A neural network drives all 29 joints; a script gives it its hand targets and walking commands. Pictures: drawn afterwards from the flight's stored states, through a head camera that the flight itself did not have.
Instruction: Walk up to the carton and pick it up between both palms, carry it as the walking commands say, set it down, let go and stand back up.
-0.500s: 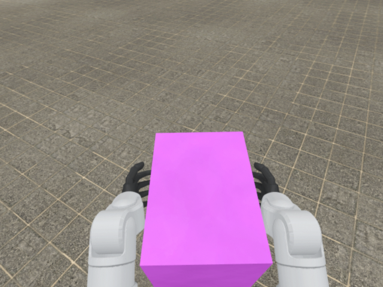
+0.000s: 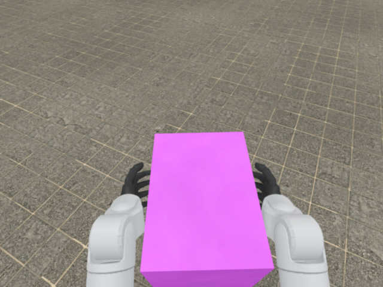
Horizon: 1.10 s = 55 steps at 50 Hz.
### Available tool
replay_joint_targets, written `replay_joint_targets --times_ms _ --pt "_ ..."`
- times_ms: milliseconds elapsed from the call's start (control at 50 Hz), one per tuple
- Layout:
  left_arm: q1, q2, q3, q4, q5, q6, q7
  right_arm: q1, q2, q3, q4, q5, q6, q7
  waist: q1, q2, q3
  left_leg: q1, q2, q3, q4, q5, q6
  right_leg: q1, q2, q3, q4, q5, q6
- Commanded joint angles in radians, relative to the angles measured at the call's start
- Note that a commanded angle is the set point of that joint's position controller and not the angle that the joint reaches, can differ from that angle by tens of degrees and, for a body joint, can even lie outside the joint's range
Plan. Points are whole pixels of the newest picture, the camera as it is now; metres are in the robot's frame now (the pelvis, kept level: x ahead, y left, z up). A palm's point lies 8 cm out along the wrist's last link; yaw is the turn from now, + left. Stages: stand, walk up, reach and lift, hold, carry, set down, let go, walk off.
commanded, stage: carry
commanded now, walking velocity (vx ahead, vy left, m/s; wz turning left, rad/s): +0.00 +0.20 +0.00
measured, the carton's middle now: (200, 221) +0.25 +0.01 +0.01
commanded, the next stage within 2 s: none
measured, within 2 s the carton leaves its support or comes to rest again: neither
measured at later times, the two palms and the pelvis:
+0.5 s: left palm (52, 226) +0.20 +0.27 +0.08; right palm (201, 225) +0.21 +0.01 +0.08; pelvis -0.05 +0.13 +0.00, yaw +0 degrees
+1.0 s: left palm out of the picture +0.17 +0.39 +0.09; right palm (126, 247) +0.17 +0.13 +0.09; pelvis -0.10 +0.26 +0.00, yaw +0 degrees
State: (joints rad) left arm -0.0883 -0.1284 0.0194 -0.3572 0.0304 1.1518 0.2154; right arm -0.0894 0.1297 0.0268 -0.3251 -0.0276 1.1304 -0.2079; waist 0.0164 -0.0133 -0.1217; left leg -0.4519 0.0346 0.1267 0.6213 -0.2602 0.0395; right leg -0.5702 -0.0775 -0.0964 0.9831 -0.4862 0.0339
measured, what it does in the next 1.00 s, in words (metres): steps to the left: right foot, then left foot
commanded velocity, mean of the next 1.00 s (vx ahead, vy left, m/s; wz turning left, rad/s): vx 0.00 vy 0.20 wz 0.00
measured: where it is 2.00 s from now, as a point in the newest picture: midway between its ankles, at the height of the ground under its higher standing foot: outside the picture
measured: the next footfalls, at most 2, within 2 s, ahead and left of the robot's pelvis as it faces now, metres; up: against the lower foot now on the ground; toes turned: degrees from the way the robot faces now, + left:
right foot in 0.08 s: +0.04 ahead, -0.09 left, +0.00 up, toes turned -9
left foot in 0.36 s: +0.03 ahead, +0.23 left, +0.00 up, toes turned +6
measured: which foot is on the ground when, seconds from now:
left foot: down 0.00-0.08, up 0.10-0.34, down 0.36-0.66, up 0.68-0.94, down 0.96-1.00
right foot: up 0.00-0.06, down 0.08-0.38, up 0.40-0.64, down 0.66-0.96, up 0.98-1.00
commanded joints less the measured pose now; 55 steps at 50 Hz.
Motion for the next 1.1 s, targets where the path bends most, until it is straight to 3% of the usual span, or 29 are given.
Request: replay_joint_targets --times_ms 0,40,60,80,100,140,160,220,300,340,360,380,400,460,600,620,640,660,680,720,740,780,900,940,960,980,1000,1040,1080 --pt "-0.427 -0.938 -0.563 -0.160 -0.274 -0.048 -0.132 -0.377 0.932 0.433 -0.173 0.204 -0.049 0.107 -0.024 0.181 -0.261 0.218 0.192 -0.171 -0.170 0.288 0.129 0.091 0.033 -0.030 -0.214 0.058 -0.016" --pt "-0.374 -0.920 -0.543 -0.138 -0.257 -0.044 -0.129 -0.337 0.919 0.437 -0.156 0.201 -0.041 0.102 -0.006 0.114 -0.297 0.183 0.167 -0.144 -0.099 0.243 0.097 0.281 -0.002 -0.017 -0.537 0.277 -0.028" --pt "-0.353 -0.908 -0.528 -0.126 -0.248 -0.042 -0.129 -0.345 0.905 0.440 -0.149 0.202 -0.036 0.099 0.004 0.012 -0.297 0.028 0.120 -0.118 0.004 0.140 0.045 0.451 -0.128 0.139 -0.609 0.319 -0.038" --pt "-0.330 -0.892 -0.505 -0.095 -0.233 -0.046 -0.127 -0.330 0.887 0.455 -0.139 0.196 -0.026 0.098 0.003 -0.250 -0.286 -0.213 0.019 -0.074 0.168 -0.125 -0.037 0.575 -0.403 0.482 -0.616 0.653 -0.143" --pt "-0.332 -0.904 -0.503 -0.108 -0.232 -0.053 -0.127 -0.379 0.890 0.475 -0.163 0.220 -0.026 0.105 0.005 -0.274 -0.263 -0.273 0.008 -0.107 0.340 -0.276 -0.047 0.530 -0.462 0.519 -0.615 0.747 -0.228" --pt "-0.354 -0.919 -0.498 -0.122 -0.229 -0.061 -0.138 -0.440 0.928 0.503 -0.177 0.252 -0.032 0.119 0.005 -0.109 -0.213 -0.263 0.030 -0.177 0.468 -0.165 -0.044 0.437 -0.386 0.375 -0.624 0.597 -0.206" --pt "-0.349 -0.927 -0.495 -0.118 -0.222 -0.062 -0.138 -0.435 0.937 0.508 -0.174 0.255 -0.033 0.123 0.002 -0.101 -0.204 -0.239 0.038 -0.161 0.439 -0.114 -0.047 0.408 -0.337 0.285 -0.616 0.549 -0.165" --pt "-0.358 -0.922 -0.492 -0.148 -0.226 -0.072 -0.134 -0.435 0.956 0.518 -0.189 0.264 -0.039 0.123 -0.005 -0.185 -0.215 -0.113 0.007 -0.070 0.273 -0.100 -0.065 0.354 -0.253 0.148 -0.577 0.566 -0.109" --pt "-0.324 -0.878 -0.498 -0.149 -0.219 -0.058 -0.121 -0.373 0.919 0.497 -0.166 0.251 -0.023 0.115 -0.006 -0.236 -0.232 0.041 -0.026 0.004 -0.032 -0.083 -0.059 0.315 -0.237 0.117 -0.518 0.481 -0.081" --pt "-0.310 -0.867 -0.509 -0.144 -0.216 -0.049 -0.117 -0.333 0.903 0.476 -0.140 0.238 -0.014 0.116 -0.012 -0.061 -0.286 0.243 0.024 -0.040 -0.245 0.013 -0.045 0.227 -0.164 0.049 -0.348 0.364 -0.019" --pt "-0.313 -0.857 -0.518 -0.149 -0.215 -0.044 -0.114 -0.324 0.888 0.465 -0.131 0.237 -0.010 0.120 -0.010 0.121 -0.256 0.327 0.178 -0.237 -0.266 0.191 -0.006 0.043 -0.088 0.002 -0.228 0.133 0.039" --pt "-0.366 -0.864 -0.544 -0.169 -0.227 -0.039 -0.117 -0.316 0.885 0.439 -0.109 0.226 -0.016 0.126 -0.024 0.321 -0.222 0.318 0.297 -0.373 -0.250 0.336 0.098 -0.074 -0.016 -0.032 -0.083 -0.106 0.058" --pt "-0.388 -0.893 -0.565 -0.172 -0.234 -0.036 -0.123 -0.328 0.908 0.437 -0.124 0.227 -0.022 0.129 -0.029 0.306 -0.226 0.284 0.307 -0.378 -0.236 0.393 0.154 -0.072 -0.010 0.009 0.095 -0.165 0.039" --pt "-0.460 -0.959 -0.592 -0.188 -0.272 -0.046 -0.139 -0.375 0.947 0.432 -0.161 0.215 -0.041 0.133 -0.029 0.184 -0.199 0.188 0.247 -0.241 -0.234 0.238 0.147 -0.079 -0.015 0.019 0.191 -0.041 0.014" --pt "-0.362 -0.934 -0.560 -0.163 -0.260 -0.050 -0.129 -0.340 0.930 0.451 -0.186 0.211 -0.044 0.118 -0.013 0.144 -0.286 0.248 0.194 -0.220 -0.207 0.221 0.139 0.206 0.035 -0.036 -0.414 0.145 -0.031" --pt "-0.343 -0.926 -0.547 -0.152 -0.250 -0.046 -0.129 -0.330 0.920 0.457 -0.177 0.213 -0.038 0.115 -0.004 0.104 -0.300 0.204 0.172 -0.188 -0.164 0.215 0.106 0.324 -0.010 -0.012 -0.572 0.270 -0.035" --pt "-0.328 -0.915 -0.531 -0.139 -0.240 -0.044 -0.130 -0.346 0.910 0.463 -0.170 0.215 -0.033 0.112 0.006 -0.006 -0.292 0.045 0.117 -0.149 -0.051 0.145 0.049 0.490 -0.145 0.154 -0.643 0.308 -0.045" --pt "-0.308 -0.906 -0.506 -0.107 -0.224 -0.050 -0.129 -0.349 0.896 0.490 -0.180 0.214 -0.023 0.113 0.006 -0.278 -0.256 -0.185 0.008 -0.082 0.110 -0.098 -0.036 0.575 -0.405 0.478 -0.657 0.599 -0.163" --pt "-0.324 -0.915 -0.509 -0.128 -0.228 -0.053 -0.132 -0.395 0.901 0.496 -0.195 0.231 -0.023 0.116 0.008 -0.263 -0.220 -0.254 0.005 -0.105 0.298 -0.238 -0.045 0.534 -0.462 0.488 -0.650 0.718 -0.238" --pt "-0.337 -0.929 -0.505 -0.142 -0.227 -0.059 -0.142 -0.441 0.936 0.521 -0.204 0.259 -0.027 0.126 0.007 -0.090 -0.184 -0.249 0.024 -0.182 0.431 -0.128 -0.044 0.467 -0.370 0.328 -0.639 0.617 -0.200" --pt "-0.333 -0.934 -0.502 -0.137 -0.222 -0.059 -0.141 -0.427 0.940 0.521 -0.196 0.260 -0.028 0.129 0.004 -0.083 -0.174 -0.234 0.030 -0.169 0.408 -0.082 -0.050 0.449 -0.324 0.250 -0.622 0.602 -0.163" --pt "-0.346 -0.931 -0.502 -0.162 -0.228 -0.066 -0.139 -0.427 0.959 0.526 -0.202 0.268 -0.033 0.128 -0.003 -0.141 -0.187 -0.164 0.014 -0.101 0.321 -0.071 -0.070 0.427 -0.265 0.152 -0.586 0.658 -0.124" --pt "-0.314 -0.878 -0.510 -0.168 -0.225 -0.049 -0.123 -0.356 0.920 0.502 -0.181 0.249 -0.011 0.117 -0.005 -0.240 -0.219 0.054 -0.031 0.016 -0.067 -0.067 -0.069 0.366 -0.236 0.095 -0.496 0.598 -0.078" --pt "-0.307 -0.873 -0.520 -0.164 -0.222 -0.043 -0.120 -0.325 0.910 0.482 -0.161 0.239 -0.005 0.121 -0.012 -0.066 -0.282 0.275 0.030 -0.037 -0.262 0.068 -0.052 0.265 -0.169 0.036 -0.333 0.438 -0.007" --pt "-0.317 -0.866 -0.530 -0.185 -0.227 -0.038 -0.116 -0.329 0.896 0.472 -0.171 0.246 -0.002 0.124 -0.008 0.123 -0.252 0.370 0.193 -0.245 -0.256 0.323 -0.005 0.060 -0.091 -0.007 -0.215 0.153 0.052" --pt "-0.373 -0.883 -0.564 -0.199 -0.238 -0.035 -0.122 -0.316 0.899 0.443 -0.139 0.232 -0.013 0.130 -0.026 0.348 -0.234 0.387 0.302 -0.376 -0.231 0.503 0.106 -0.067 -0.014 -0.030 -0.061 -0.146 0.067" --pt "-0.389 -0.911 -0.582 -0.196 -0.243 -0.034 -0.126 -0.330 0.922 0.442 -0.153 0.233 -0.020 0.133 -0.028 0.309 -0.245 0.361 0.299 -0.364 -0.212 0.531 0.153 -0.061 -0.015 0.016 0.100 -0.182 0.046" --pt "-0.433 -0.953 -0.599 -0.196 -0.266 -0.039 -0.138 -0.345 0.943 0.433 -0.165 0.216 -0.033 0.136 -0.030 0.196 -0.216 0.258 0.253 -0.253 -0.218 0.343 0.149 -0.058 -0.024 0.032 0.188 -0.086 0.027" --pt "-0.457 -0.978 -0.610 -0.213 -0.287 -0.053 -0.144 -0.362 0.957 0.427 -0.188 0.212 -0.051 0.135 -0.028 0.171 -0.219 0.242 0.219 -0.213 -0.230 0.278 0.141 -0.041 -0.011 0.012 0.136 -0.021 0.021"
